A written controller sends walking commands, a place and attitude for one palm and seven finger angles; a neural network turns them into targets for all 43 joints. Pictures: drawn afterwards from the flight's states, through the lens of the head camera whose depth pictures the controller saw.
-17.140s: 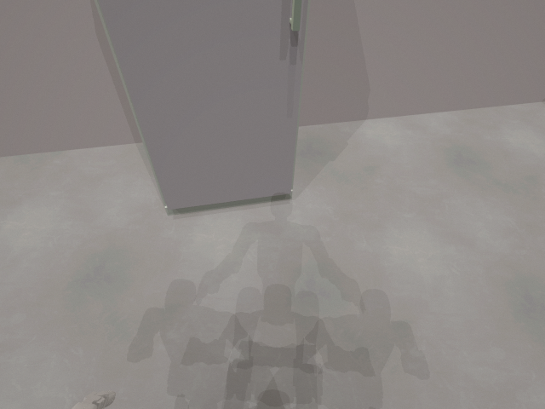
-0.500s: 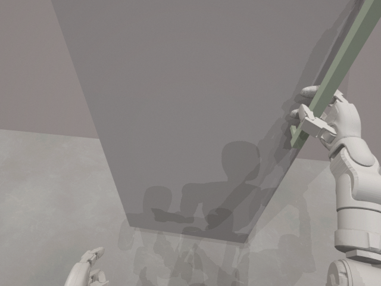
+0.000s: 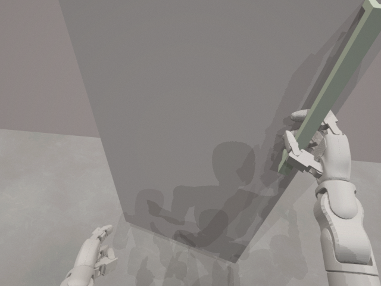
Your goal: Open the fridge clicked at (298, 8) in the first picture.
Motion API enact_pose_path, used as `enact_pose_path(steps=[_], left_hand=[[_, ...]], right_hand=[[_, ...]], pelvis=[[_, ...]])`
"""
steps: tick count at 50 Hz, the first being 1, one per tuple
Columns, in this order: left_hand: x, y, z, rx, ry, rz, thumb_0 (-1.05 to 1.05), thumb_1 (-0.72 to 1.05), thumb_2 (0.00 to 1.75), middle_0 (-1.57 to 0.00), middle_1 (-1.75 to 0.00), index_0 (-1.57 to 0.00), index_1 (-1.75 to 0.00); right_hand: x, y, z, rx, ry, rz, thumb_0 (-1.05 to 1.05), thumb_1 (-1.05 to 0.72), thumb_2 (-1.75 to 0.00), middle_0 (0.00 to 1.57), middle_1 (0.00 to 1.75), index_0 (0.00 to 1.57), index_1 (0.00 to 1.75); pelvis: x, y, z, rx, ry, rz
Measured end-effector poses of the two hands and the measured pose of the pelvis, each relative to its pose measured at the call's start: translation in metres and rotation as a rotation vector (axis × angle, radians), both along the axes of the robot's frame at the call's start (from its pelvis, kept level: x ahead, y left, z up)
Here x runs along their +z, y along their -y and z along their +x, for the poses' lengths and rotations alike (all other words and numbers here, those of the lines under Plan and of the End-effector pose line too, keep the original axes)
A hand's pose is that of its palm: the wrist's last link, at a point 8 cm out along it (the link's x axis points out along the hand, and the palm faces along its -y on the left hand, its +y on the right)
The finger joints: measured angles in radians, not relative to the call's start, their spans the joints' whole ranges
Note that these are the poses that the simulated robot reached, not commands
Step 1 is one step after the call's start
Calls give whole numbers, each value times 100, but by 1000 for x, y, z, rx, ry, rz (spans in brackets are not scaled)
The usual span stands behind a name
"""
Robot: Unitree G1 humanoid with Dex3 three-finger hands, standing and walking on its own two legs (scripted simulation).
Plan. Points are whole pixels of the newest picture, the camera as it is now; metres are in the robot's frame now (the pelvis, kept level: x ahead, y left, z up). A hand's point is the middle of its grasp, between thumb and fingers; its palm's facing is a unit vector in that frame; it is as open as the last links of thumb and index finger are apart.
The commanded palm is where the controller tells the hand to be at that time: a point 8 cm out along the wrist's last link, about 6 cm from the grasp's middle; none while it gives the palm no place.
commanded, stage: walk backward, drawing the door open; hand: right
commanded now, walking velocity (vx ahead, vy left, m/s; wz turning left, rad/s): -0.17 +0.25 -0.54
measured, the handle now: (316, 105) +0.37 -0.18 +0.25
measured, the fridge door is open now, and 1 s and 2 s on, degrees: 16 45 72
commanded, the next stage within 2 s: stop walking and hold the door back in 1.74 s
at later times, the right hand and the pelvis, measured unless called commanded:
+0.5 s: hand (265, 212) +0.20 -0.08 +0.17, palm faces +0.23 +0.95 -0.21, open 6.8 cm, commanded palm +0.16 -0.12 +0.19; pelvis -0.07 +0.08 -0.01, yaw -11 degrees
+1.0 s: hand (197, 272) +0.12 +0.01 +0.17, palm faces +0.58 +0.77 -0.25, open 7.0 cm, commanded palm +0.06 -0.01 +0.18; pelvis -0.04 +0.27 -0.02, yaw -37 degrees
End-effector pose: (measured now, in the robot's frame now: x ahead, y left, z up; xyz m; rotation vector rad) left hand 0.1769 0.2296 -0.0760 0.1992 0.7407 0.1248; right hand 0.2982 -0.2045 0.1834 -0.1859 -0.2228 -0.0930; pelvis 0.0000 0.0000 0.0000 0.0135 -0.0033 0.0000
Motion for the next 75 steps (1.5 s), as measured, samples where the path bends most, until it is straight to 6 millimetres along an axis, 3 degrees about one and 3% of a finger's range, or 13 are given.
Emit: enact_pose_path(steps=[9,17,28,34,38,42,49,54,60,64,67,72,75], left_hand=[[-11,1,-47,16,-59,-26,1,91,90,-20,-30,-20,-30],[-33,-10,-76,-30,-126,-80,1,90,89,-21,-30,-20,-30],[-42,-62,-73,-116,-74,5,1,91,90,-21,-30,-20,-30],[-39,-78,-66,-253,-102,-5,1,91,90,-20,-30,-20,-30],[-43,-94,-46,-346,-126,-35,1,90,90,-21,-30,-20,-30],[-53,-114,-13,-416,-115,-59,1,90,89,-21,-30,-20,-30],[-31,-139,44,-548,-28,30,1,91,90,-20,-30,-20,-30],[-28,-144,73,-654,54,27,1,91,90,-20,-30,-20,-30],[-30,-163,94,-813,-32,-4,1,90,90,-20,-30,-20,-30],[-48,-180,122,-881,-63,-45,1,90,89,-21,-30,-20,-30],[-51,-195,143,-902,-83,-13,1,90,89,-21,-30,-20,-30],[-37,-212,172,-951,-67,55,1,91,89,-21,-30,-20,-30],[-33,-215,188,-998,-3,78,1,91,90,-20,-30,-20,-30]], right_hand=[[-3,-22,-49,0,56,-18,-6,-63,-73,44,140,28,136],[-3,-48,-90,-61,65,-38,-7,-65,-71,43,140,24,135],[-7,-83,-140,-102,110,-66,-9,-65,-69,42,140,19,127],[-7,-104,-164,-161,110,-97,-10,-65,-71,44,140,17,125],[-7,-123,-181,-240,107,-104,-9,-63,-74,45,140,18,126],[-7,-144,-197,-364,120,-128,-11,-60,-77,45,140,20,128],[-6,-182,-225,-486,96,-124,-10,-59,-79,46,140,22,130],[-11,-206,-239,-562,169,-146,-11,-58,-80,47,140,22,130],[-8,-241,-254,-753,106,-161,-10,-59,-82,48,140,21,132],[-8,-268,-263,-915,95,-203,-11,-60,-83,47,140,20,131],[-6,-288,-270,-1006,63,-203,-10,-61,-84,47,140,21,132],[-4,-319,-282,-1085,39,-183,-8,-62,-84,46,140,23,134],[-7,-334,-288,-1108,84,-199,-9,-61,-84,46,140,24,134]], pelvis=[[-1,-8,-30,-13,10,-29],[-4,-42,-56,-78,-5,-30],[-22,-90,-73,-232,-1,-10],[-14,-138,-81,-331,15,-16],[-13,-177,-74,-390,4,11],[-21,-220,-64,-470,4,18],[-13,-268,-47,-629,-18,-34],[-26,-308,-35,-693,-15,-34],[-13,-369,-3,-797,17,15],[-27,-407,32,-861,0,8],[-23,-427,45,-919,9,-11],[-14,-450,66,-1020,-9,-28],[-24,-462,77,-1060,-25,6]])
